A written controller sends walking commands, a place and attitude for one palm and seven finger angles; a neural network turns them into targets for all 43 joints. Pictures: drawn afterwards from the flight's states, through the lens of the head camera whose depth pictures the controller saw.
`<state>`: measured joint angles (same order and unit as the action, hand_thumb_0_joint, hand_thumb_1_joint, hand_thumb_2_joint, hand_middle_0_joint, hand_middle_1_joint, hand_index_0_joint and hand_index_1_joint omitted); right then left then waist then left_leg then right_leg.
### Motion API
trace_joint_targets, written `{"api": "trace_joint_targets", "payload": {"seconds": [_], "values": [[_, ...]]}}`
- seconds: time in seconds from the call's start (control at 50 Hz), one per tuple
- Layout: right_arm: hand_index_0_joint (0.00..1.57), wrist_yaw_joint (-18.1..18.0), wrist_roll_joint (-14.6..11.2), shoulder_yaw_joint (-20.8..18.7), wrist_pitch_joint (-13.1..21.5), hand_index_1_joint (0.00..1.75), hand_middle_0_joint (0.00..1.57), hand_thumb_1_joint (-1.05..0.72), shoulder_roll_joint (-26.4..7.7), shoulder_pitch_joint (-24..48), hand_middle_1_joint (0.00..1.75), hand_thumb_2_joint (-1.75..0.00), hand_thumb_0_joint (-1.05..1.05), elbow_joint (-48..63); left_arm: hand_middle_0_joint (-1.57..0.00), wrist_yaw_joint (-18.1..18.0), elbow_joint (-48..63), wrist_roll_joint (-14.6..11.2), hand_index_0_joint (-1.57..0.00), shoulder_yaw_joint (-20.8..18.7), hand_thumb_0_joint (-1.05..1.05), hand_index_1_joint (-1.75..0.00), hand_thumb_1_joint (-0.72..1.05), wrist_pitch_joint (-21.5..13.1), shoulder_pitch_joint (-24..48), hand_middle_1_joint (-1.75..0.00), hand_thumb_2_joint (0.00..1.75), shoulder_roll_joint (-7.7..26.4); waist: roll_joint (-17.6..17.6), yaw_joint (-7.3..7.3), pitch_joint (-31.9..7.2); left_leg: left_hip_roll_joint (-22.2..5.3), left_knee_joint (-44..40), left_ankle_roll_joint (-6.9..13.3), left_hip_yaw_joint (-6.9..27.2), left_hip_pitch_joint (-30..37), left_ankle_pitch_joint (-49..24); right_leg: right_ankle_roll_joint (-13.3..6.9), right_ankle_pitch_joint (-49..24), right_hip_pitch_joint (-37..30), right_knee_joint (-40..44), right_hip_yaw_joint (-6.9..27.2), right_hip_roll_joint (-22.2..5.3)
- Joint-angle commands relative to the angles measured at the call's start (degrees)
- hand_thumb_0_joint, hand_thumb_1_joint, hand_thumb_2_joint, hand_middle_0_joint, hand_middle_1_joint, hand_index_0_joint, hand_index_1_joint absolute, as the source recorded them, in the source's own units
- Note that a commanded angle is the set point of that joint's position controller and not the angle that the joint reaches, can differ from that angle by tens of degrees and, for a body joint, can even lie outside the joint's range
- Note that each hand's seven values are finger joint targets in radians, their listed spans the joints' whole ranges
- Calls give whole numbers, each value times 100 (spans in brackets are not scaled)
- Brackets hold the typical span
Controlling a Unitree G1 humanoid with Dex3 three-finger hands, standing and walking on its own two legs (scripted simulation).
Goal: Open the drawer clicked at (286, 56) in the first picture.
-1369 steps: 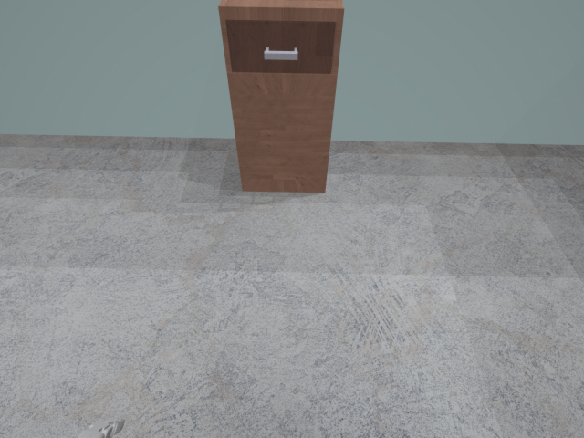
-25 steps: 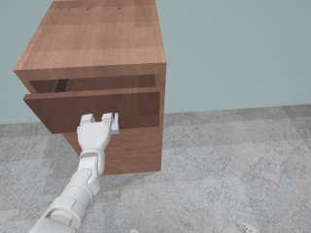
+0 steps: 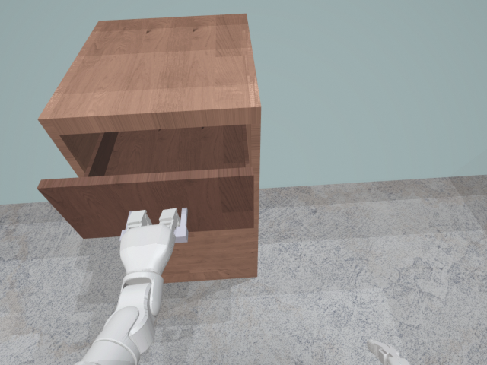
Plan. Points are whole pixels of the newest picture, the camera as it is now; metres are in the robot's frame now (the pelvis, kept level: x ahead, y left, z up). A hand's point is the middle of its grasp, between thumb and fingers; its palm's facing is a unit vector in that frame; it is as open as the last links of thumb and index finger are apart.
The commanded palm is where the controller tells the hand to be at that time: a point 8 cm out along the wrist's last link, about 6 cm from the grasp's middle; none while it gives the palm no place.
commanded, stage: pull the drawer open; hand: left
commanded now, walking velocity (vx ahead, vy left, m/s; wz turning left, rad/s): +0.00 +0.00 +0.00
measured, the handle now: (156, 225) +0.37 +0.19 -0.01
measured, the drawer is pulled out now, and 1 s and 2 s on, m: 0.13 0.26 0.30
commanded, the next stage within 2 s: open the thumb to release the handle in 1.76 s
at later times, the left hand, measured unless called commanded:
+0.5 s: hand (155, 290) +0.26 +0.17 -0.03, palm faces +0.01 -0.10 -0.99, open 5.6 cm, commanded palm +0.22 +0.18 +0.02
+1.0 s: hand (150, 330) +0.19 +0.16 -0.03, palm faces +0.02 -0.14 -0.99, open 5.7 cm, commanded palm +0.16 +0.17 +0.02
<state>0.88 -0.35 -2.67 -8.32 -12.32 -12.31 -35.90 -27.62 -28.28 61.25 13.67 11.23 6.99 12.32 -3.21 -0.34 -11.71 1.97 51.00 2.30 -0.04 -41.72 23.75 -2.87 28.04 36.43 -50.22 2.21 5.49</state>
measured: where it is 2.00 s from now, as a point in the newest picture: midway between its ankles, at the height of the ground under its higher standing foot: outside the picture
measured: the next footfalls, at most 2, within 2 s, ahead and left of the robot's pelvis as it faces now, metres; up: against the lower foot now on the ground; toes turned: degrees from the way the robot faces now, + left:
none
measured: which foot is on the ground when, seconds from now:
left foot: down 0.00-1.00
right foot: down 0.00-1.00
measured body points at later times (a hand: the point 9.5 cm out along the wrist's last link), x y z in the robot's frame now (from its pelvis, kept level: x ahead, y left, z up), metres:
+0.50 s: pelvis -0.01 -0.01 +0.00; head +0.01 -0.03 +0.45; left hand +0.25 +0.17 +0.02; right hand +0.17 -0.24 -0.11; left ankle +0.01 +0.10 -0.69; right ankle -0.04 -0.09 -0.69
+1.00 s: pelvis -0.01 -0.01 -0.01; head +0.01 -0.04 +0.44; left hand +0.18 +0.17 +0.02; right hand +0.19 -0.23 -0.11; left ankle +0.01 +0.10 -0.69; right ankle -0.04 -0.09 -0.69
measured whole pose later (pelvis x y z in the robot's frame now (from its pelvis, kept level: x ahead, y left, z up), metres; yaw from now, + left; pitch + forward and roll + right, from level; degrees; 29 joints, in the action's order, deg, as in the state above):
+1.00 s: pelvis -0.01 -0.01 -0.01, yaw +0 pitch +12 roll +1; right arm 2.2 0.6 -1.2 -7.7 -12.6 -7.3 -31.1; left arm -30.7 -4.8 63.1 15.3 7.6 -20.5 13.3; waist -3.1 2.3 -10.9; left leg 2.0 54.0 1.1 0.0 -41.4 24.3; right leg -4.0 29.6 36.9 -55.1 1.8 5.6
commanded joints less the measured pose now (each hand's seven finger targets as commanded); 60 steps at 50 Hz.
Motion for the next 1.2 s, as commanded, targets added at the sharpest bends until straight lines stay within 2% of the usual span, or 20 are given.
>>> {"api": "trace_joint_targets", "payload": {"seconds": [0.0,0.08,0.16,0.18,0.22,0.24,0.36,0.42,0.44,0.52,0.56,0.62,0.64,0.8,0.82,0.84,0.92,0.98,1.02,1.18], "values": [[20,-94,28,-202,237,30,20,-90,-718,430,30,-90,0,799,-40,-211,1066,-63,-40,-545,0,-135,90,-14,618,-135,90,761,515,72,-1220,45,-377,26,-1,1153,-1782,18,-2921,-573,678,26,-171],[20,-84,20,-180,266,30,20,-90,-671,516,30,-90,0,864,-40,-255,1183,-7,-40,-466,0,-135,90,-5,235,-135,90,677,493,118,-1067,57,-386,20,-8,1141,-1624,22,-2668,-481,674,-4,-166],[20,-98,29,-139,277,30,20,-90,-663,660,30,-90,0,893,-40,-302,1434,5,-40,-644,0,-135,90,-29,62,-135,90,860,518,191,-1241,72,-357,5,-16,1118,-1598,33,-2756,-570,630,68,-185],[20,-101,34,-155,292,30,20,-90,-651,668,30,-90,0,924,-40,-290,1455,-16,-40,-471,0,-135,90,-20,-96,-135,90,686,501,149,-1108,88,-339,18,-31,1096,-1541,49,-2847,-561,664,92,-203],[20,-110,29,-119,287,30,20,-90,-655,768,30,-90,0,930,-40,-299,1568,11,-40,-667,0,-135,90,-33,-169,-135,90,886,526,215,-1207,91,-344,-5,-29,1079,-1565,48,-2904,-626,622,134,-212],[20,-115,31,-137,301,30,20,-90,-641,735,30,-90,0,972,-40,-297,1580,-33,-40,-520,0,-135,90,-9,-326,-135,90,721,471,186,-1077,99,-351,5,-30,1068,-1502,49,-2871,-600,647,123,-214],[20,-131,30,-81,300,30,20,-90,-626,890,30,-90,0,982,-40,-308,1758,18,-40,-522,0,-135,90,2,-229,-135,90,789,380,203,-939,93,-370,1,-9,1043,-1203,46,-2179,-367,707,114,-205],[20,-150,28,-66,310,30,20,-90,-622,955,30,-90,0,1018,-40,-315,1894,15,-40,-669,0,-135,90,-8,-522,-135,90,924,482,275,-1144,105,-344,2,-19,1059,-1269,52,-2394,-541,670,192,-220],[20,-150,32,-87,319,30,20,-90,-605,897,30,-90,0,1063,-40,-306,1881,-13,-40,-494,0,-135,90,5,-678,-135,90,735,444,234,-979,112,-351,2,0,1057,-1276,31,-2402,-492,663,150,-201],[20,-110,36,-56,318,30,20,-90,-612,1018,30,-90,0,1084,-40,-299,2136,-5,-40,-530,0,-135,90,-46,-894,-135,90,796,437,284,-1078,94,-338,-8,6,1116,-1355,34,-2511,-507,621,178,-215],[20,-66,33,-61,321,30,20,-90,-584,1026,30,-90,0,1142,-40,-282,2241,-51,-40,-316,0,-135,90,-56,-1222,-135,90,585,555,272,-972,98,-335,-5,15,1103,-1314,61,-2530,-505,655,142,-230],[20,-59,52,-39,317,30,20,-90,-597,1082,30,-90,0,1189,-40,-310,2422,-16,-40,-533,0,-135,90,-93,-1446,-135,90,797,572,327,-1011,110,-321,-13,17,1054,-1310,52,-2624,-562,619,245,-240],[20,-46,45,-60,321,30,20,-90,-574,1065,30,-90,0,1225,-40,-308,2454,-15,-40,-295,0,-135,90,-88,-1594,-135,90,571,528,255,-810,109,-331,-9,40,1058,-1259,35,-2510,-448,632,208,-221],[20,42,77,-33,340,30,20,-90,-570,1133,30,-90,0,1320,-40,-399,2934,-23,-40,-494,0,-135,90,-223,-2471,-135,90,724,642,322,-867,132,-212,-32,43,948,-1298,52,-3035,-562,528,296,-276],[20,58,87,-13,331,30,20,-90,-557,1189,30,-90,0,1335,-40,-429,3052,29,-40,-534,0,-135,90,-246,-2487,-135,90,792,518,391,-971,140,-193,-40,30,964,-1300,44,-2917,-527,459,302,-265],[20,63,87,-35,333,30,20,-90,-542,1178,30,-90,0,1358,-40,-441,3017,37,-40,-412,0,-135,90,-245,-2631,-135,90,658,471,330,-752,135,-184,-37,39,955,-1250,29,-2778,-402,479,269,-245],[20,98,115,2,309,30,20,-90,-553,1247,30,-90,0,1387,-40,-510,3219,102,-40,-502,0,-135,90,-268,-2669,-135,90,769,485,380,-803,125,-132,-33,39,932,-1133,21,-2365,-256,440,224,-225],[20,102,120,-18,311,30,20,-90,-536,1228,30,-90,0,1440,-40,-520,3269,125,-40,-315,0,-135,90,-269,-2725,-135,90,598,466,321,-633,111,-106,-17,58,944,-1045,19,-2088,-82,461,143,-218],[20,108,137,2,302,30,20,-90,-533,1295,30,-90,0,1478,-40,-543,3444,147,-40,-390,0,-135,90,-295,-2731,-135,90,697,456,380,-838,103,-66,-17,53,1047,-1125,8,-2137,-96,427,194,-212],[20,165,108,37,340,30,20,-90,-494,1300,30,-90,0,1645,-40,-439,3647,35,-40,-297,0,-135,90,-427,-3681,-135,90,604,564,443,-591,126,-32,-20,68,889,-1082,31,-2315,-150,407,242,-238]]}}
